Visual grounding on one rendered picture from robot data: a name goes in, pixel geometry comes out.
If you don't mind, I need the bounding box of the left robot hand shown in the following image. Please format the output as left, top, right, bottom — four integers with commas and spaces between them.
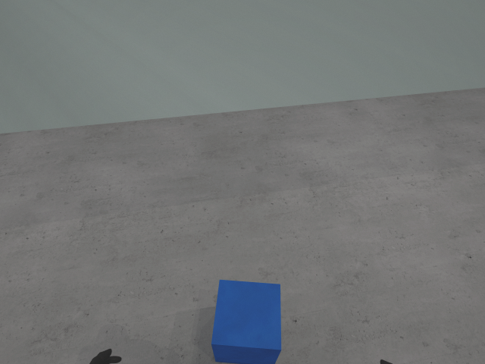
90, 349, 121, 364

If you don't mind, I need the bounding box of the carton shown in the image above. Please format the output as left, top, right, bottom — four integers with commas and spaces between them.
211, 280, 281, 364

